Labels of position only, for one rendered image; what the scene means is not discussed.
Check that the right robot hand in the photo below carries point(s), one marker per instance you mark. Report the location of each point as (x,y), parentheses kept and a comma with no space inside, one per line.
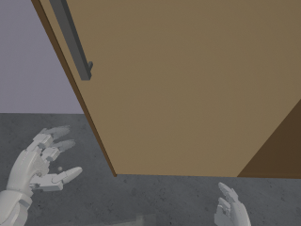
(236,214)

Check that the robot left forearm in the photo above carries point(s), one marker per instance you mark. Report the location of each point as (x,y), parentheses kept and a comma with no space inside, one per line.
(13,207)

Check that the handle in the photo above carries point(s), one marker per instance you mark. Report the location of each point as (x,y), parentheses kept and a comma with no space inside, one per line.
(68,29)

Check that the left robot hand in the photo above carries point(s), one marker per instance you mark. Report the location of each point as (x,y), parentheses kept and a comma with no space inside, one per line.
(23,175)

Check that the wardrobe door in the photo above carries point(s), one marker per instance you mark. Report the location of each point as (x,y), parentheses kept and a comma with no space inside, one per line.
(186,87)
(281,152)

